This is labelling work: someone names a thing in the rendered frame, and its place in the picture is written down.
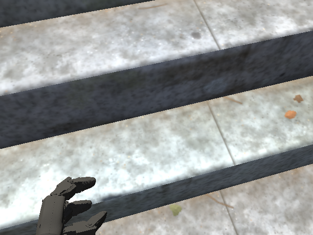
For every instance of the left robot hand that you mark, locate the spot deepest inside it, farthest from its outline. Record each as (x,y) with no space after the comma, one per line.
(56,211)

